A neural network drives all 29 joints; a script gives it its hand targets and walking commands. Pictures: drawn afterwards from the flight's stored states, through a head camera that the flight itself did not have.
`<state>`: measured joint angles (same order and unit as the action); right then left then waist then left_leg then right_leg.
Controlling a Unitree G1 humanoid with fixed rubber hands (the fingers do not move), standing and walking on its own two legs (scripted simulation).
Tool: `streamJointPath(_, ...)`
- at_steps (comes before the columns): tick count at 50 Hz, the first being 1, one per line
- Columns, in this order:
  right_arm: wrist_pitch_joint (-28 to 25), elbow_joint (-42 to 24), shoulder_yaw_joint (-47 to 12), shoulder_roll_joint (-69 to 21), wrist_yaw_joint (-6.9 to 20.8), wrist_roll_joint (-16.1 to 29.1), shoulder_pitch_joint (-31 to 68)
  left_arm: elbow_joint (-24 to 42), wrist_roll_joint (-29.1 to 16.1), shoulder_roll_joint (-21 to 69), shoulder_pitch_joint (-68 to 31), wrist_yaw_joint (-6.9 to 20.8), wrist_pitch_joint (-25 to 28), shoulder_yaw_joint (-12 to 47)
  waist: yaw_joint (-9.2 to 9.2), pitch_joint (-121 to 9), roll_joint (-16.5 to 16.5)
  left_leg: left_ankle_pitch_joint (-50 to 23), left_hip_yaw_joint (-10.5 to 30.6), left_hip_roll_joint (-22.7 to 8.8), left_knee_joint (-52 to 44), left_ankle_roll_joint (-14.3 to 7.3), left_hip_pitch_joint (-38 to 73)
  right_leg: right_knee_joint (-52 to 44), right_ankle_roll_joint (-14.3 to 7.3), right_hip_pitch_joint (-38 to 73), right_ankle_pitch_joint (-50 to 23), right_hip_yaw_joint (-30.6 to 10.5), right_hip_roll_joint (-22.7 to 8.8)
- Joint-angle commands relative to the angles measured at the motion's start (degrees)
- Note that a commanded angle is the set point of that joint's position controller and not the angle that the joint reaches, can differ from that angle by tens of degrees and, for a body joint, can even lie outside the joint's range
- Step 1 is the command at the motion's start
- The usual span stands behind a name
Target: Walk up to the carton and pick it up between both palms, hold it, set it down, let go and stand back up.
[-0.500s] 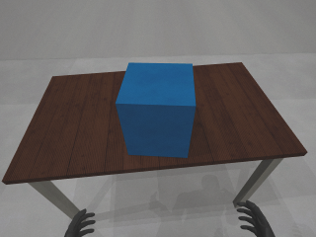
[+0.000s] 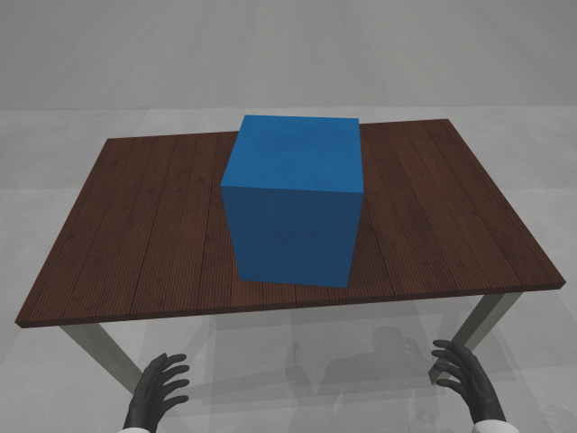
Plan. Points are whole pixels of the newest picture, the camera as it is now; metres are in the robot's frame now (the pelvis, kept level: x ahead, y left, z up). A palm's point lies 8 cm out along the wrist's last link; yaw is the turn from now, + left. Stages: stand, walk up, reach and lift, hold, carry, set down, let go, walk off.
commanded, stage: reach and lift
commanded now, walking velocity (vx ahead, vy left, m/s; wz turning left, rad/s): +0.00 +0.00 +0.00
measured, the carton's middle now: (296, 203) +0.52 +0.03 +0.01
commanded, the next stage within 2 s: none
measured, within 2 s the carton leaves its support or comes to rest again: neither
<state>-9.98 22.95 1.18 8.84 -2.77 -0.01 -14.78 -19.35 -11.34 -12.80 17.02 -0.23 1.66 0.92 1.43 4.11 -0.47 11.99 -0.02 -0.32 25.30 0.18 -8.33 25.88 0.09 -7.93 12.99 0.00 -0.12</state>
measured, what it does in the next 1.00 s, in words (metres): stands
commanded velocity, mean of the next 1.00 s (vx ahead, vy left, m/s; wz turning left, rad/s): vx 0.00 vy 0.00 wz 0.00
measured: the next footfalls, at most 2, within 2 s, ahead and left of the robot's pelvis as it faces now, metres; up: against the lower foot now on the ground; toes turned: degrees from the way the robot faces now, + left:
none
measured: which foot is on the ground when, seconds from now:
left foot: down 0.00-1.00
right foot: down 0.00-1.00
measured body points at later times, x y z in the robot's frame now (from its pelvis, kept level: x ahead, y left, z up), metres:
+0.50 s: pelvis +0.01 +0.00 +0.00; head +0.01 +0.00 +0.45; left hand +0.21 +0.22 -0.01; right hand +0.23 -0.20 +0.01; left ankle +0.03 +0.12 -0.74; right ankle +0.02 -0.12 -0.74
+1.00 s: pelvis +0.01 +0.00 +0.00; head +0.02 +0.00 +0.45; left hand +0.29 +0.21 +0.05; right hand +0.27 -0.19 +0.03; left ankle +0.03 +0.12 -0.74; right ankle +0.02 -0.12 -0.74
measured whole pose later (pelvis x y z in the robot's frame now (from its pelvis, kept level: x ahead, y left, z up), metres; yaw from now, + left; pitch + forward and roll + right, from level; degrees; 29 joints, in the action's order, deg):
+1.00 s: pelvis +0.01 +0.00 +0.00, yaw +0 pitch -4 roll +0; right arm 6.4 1.2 0.6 6.4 -8.1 4.3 -9.8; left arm -5.5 -15.9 -13.0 -0.7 -1.8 -13.6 -0.1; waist 2.4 4.1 -0.5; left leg 13.1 0.0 -0.3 25.3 0.2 -8.3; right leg 25.9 0.1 -7.9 14.1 0.0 -0.1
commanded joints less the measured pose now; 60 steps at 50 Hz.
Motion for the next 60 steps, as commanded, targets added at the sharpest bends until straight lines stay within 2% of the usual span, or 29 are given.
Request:
streamJointPath(1,-2.58,-17.88,1.10,-0.42,-1.01,8.33,-1.40,14.81,-3.22,-12.16,-5.06,-0.91,5.86,-1.07,2.56,-6.62,-0.35,-3.20,-4.22,1.30,-7.86,0.93,3.34,-9.79,-0.47,2.24,1.14,-3.39,-0.77)
streamJointPath(2,-2.57,-18.06,0.64,-0.44,-1.23,8.64,-1.66,14.84,-3.43,-12.01,-4.62,-0.70,6.02,-0.67,1.99,-6.11,-0.75,-3.58,-4.16,1.36,-7.74,0.77,3.76,-9.93,-0.35,2.18,0.41,-3.53,-0.85)
streamJointPath(4,-2.67,-19.70,0.01,-0.92,-1.40,9.23,-1.79,15.86,-3.62,-12.42,-5.17,-0.64,6.92,-0.97,2.66,-5.92,-0.45,-3.25,-3.76,1.31,-7.71,0.67,3.39,-9.77,-0.45,2.24,1.08,-3.76,-1.04)
streamJointPath(6,-2.61,-20.41,0.28,-1.35,-1.72,9.37,-1.62,16.98,-3.90,-12.99,-5.88,-0.73,7.62,-0.78,2.06,-6.24,0.20,-2.98,-3.63,1.18,-7.70,0.72,2.96,-9.51,-0.52,2.78,1.06,-3.76,-0.94)
streamJointPath(7,-2.50,-20.78,-0.14,-1.20,-1.81,9.51,-1.38,16.79,-4.23,-12.78,-5.79,-0.65,7.76,-0.70,2.22,-6.36,-0.65,-3.44,-3.34,1.18,-7.56,0.55,2.87,-9.45,-0.65,2.98,0.71,-3.81,-0.91)
streamJointPath(10,-2.57,-23.44,-1.16,-1.88,-2.12,10.11,-1.30,17.74,-4.17,-13.18,-6.10,-0.61,8.66,-1.00,2.70,-6.95,0.02,-4.15,-3.13,1.17,-7.33,0.51,3.05,-9.17,-0.57,3.31,0.05,-4.11,-0.94)
streamJointPath(12,-2.66,-25.55,-2.43,-2.65,-2.18,10.18,-1.41,18.26,-4.59,-12.74,-6.20,-0.51,9.22,-0.96,2.97,-7.05,-0.92,-4.44,-2.91,1.11,-7.29,0.23,2.93,-9.26,-0.22,3.55,-0.22,-4.24,-0.97)
streamJointPath(13,-2.45,-25.64,-3.39,-3.22,-2.24,10.31,-1.27,18.81,-4.55,-12.94,-6.68,-0.48,9.72,-1.07,3.29,-7.25,-0.36,-4.90,-2.89,1.12,-7.18,0.11,2.63,-8.87,-0.26,3.85,-0.91,-4.45,-1.20)
streamJointPath(14,-2.71,-26.30,-2.76,-2.68,-2.46,10.49,-1.47,19.17,-4.53,-12.67,-5.81,-0.40,9.82,-0.71,2.69,-7.48,-0.63,-5.77,-2.57,1.02,-7.06,0.31,2.81,-8.58,-0.31,4.11,-2.07,-4.20,-0.76)
streamJointPath(15,-2.84,-27.05,-3.04,-3.03,-2.50,10.54,-2.15,20.03,-4.53,-13.14,-5.52,-0.37,10.35,-1.13,3.16,-7.54,-0.03,-5.83,-2.43,1.00,-6.87,0.30,2.78,-8.39,-0.51,4.25,-1.88,-4.29,-0.87)
streamJointPath(17,-2.34,-26.79,-3.34,-3.12,-2.44,11.00,-0.93,20.46,-4.56,-12.73,-6.14,-0.29,10.28,-0.94,3.01,-7.43,0.69,-6.33,-2.23,0.83,-6.86,0.46,3.14,-8.45,-0.66,4.10,-1.92,-4.22,-0.82)
streamJointPath(18,-1.91,-26.63,-3.40,-2.81,-2.58,10.95,-0.39,19.57,-4.89,-12.63,-6.98,-0.18,10.16,-0.70,2.97,-7.13,-0.02,-5.93,-2.21,0.73,-6.80,0.28,3.35,-8.49,-0.69,3.69,-1.70,-4.34,-0.90)
streamJointPath(23,0.35,-29.75,-3.13,-2.25,-2.86,11.06,4.01,21.65,-5.98,-13.34,-11.13,-0.67,8.87,-0.34,2.92,-8.98,1.32,-5.01,-2.01,0.59,-7.32,0.46,2.15,-8.08,-0.84,4.68,-1.26,-4.75,-0.97)
streamJointPath(30,4.52,-33.11,-2.05,-0.61,-3.07,11.37,10.31,23.86,-7.03,-13.30,-17.30,-1.50,3.75,-0.11,1.92,-10.87,1.80,-4.90,-1.74,0.47,-7.19,0.68,1.93,-7.27,-0.43,3.92,-2.50,-4.62,-0.83)
streamJointPath(33,6.25,-36.74,-1.55,0.78,-3.54,11.57,11.90,25.92,-6.43,-12.83,-18.57,-1.75,0.66,-0.74,2.14,-12.06,1.55,-6.63,-2.04,0.60,-7.09,0.76,2.62,-6.69,-0.10,4.69,-5.31,-4.37,-0.64)
streamJointPath(36,8.25,-36.79,-1.44,1.70,-3.97,11.72,13.31,26.21,-5.30,-11.83,-19.88,-1.51,-2.94,-2.26,1.77,-11.96,1.28,-7.97,-2.03,0.57,-7.11,0.81,3.22,-6.60,0.40,4.75,-7.79,-4.07,-0.42)
streamJointPath(38,9.26,-37.64,-0.93,2.71,-4.02,12.15,15.74,27.72,-4.90,-11.10,-22.47,-1.93,-5.10,-2.26,1.44,-13.06,2.25,-8.39,-1.97,0.32,-7.26,1.10,3.88,-6.45,0.18,4.35,-7.66,-3.63,-0.02)
streamJointPath(42,11.34,-39.44,-0.84,3.85,-4.75,12.13,18.77,27.92,-4.05,-11.51,-26.03,-1.95,-8.86,-4.59,2.16,-14.12,1.57,-10.07,-2.46,0.55,-7.17,0.87,3.75,-6.09,0.92,5.08,-10.42,-3.72,0.10)
streamJointPath(44,11.85,-40.65,-0.33,3.84,-4.89,12.52,21.39,29.23,-3.71,-11.09,-28.32,-2.03,-10.58,-5.23,1.89,-15.08,1.87,-12.02,-2.51,0.50,-6.77,0.84,4.37,-5.74,0.97,4.97,-12.67,-3.46,0.44)
streamJointPath(45,12.47,-39.17,0.07,4.13,-5.11,12.61,22.63,28.64,-3.40,-11.16,-30.09,-1.90,-11.61,-5.46,1.76,-14.61,2.48,-12.03,-2.66,0.56,-6.86,0.86,4.57,-5.90,1.15,4.77,-12.97,-3.39,0.34)
streamJointPath(49,14.07,-39.04,0.54,4.47,-5.92,12.63,27.81,27.89,-3.64,-11.68,-35.97,-1.50,-14.27,-6.55,1.28,-16.34,1.52,-12.55,-2.88,0.48,-6.54,0.65,4.46,-5.84,1.46,5.25,-13.86,-3.18,0.74)
streamJointPath(51,15.15,-36.86,1.29,5.19,-5.96,13.12,30.47,27.46,-3.06,-12.09,-39.33,-1.30,-15.64,-6.99,0.71,-17.12,2.40,-13.29,-2.82,0.40,-6.40,0.55,4.88,-5.77,1.24,5.47,-14.65,-3.20,0.72)
streamJointPath(52,15.53,-35.71,1.47,5.81,-6.16,13.42,31.68,26.17,-2.97,-11.87,-39.78,-1.19,-16.52,-7.58,0.94,-17.03,2.38,-13.61,-2.82,0.49,-6.28,0.71,4.88,-5.78,1.34,5.01,-15.05,-3.20,0.81)
streamJointPath(55,17.13,-32.49,2.95,5.89,-6.89,12.71,35.17,22.87,-2.21,-12.77,-44.39,-0.64,-18.57,-8.55,-0.12,-17.33,1.64,-11.87,-2.68,0.19,-6.60,0.30,4.78,-6.09,1.44,5.63,-14.00,-3.25,0.71)
streamJointPath(57,18.17,-29.85,2.94,6.13,-7.05,13.42,37.62,22.48,-1.51,-12.67,-47.49,-0.56,-19.85,-9.13,-0.18,-17.79,2.88,-12.70,-2.84,0.21,-6.49,0.56,4.82,-5.95,1.49,6.14,-14.87,-3.10,0.85)
streamJointPath(60,19.50,-26.92,3.70,6.39,-7.71,13.38,40.67,20.08,-0.70,-12.49,-50.16,-0.03,-21.59,-9.92,-0.79,-17.43,2.40,-13.71,-2.79,0.05,-6.28,0.65,5.06,-5.90,1.60,6.53,-15.85,-2.63,1.24)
